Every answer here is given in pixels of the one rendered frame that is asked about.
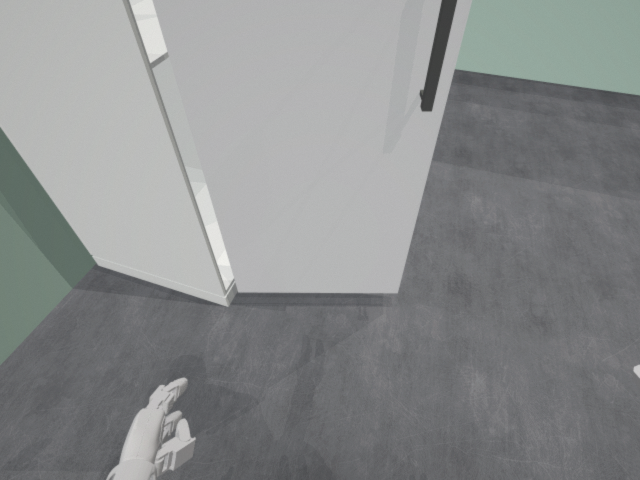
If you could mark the fridge door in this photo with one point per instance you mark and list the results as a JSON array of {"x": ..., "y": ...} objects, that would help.
[{"x": 306, "y": 118}]

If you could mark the left robot forearm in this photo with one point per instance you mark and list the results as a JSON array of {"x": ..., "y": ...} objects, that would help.
[{"x": 135, "y": 469}]

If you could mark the left robot hand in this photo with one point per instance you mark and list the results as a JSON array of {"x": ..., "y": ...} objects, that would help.
[{"x": 150, "y": 429}]

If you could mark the handle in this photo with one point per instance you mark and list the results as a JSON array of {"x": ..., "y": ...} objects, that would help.
[{"x": 443, "y": 28}]

